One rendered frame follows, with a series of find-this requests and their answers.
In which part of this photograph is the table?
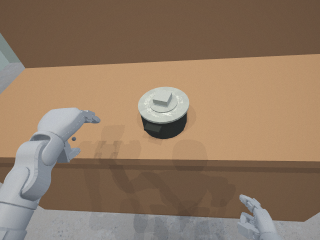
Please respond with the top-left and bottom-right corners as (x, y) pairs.
(0, 0), (320, 222)

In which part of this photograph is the knob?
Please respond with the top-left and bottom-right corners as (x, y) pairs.
(152, 90), (172, 106)

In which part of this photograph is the right robot hand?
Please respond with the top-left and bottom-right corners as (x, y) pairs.
(237, 194), (278, 240)

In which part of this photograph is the lid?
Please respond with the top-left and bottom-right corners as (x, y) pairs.
(138, 86), (189, 124)

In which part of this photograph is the left robot hand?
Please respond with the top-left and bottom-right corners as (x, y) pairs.
(37, 107), (101, 163)

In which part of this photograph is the left robot forearm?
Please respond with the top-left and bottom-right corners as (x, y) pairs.
(0, 130), (65, 240)

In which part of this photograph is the pot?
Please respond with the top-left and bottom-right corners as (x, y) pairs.
(141, 113), (187, 139)

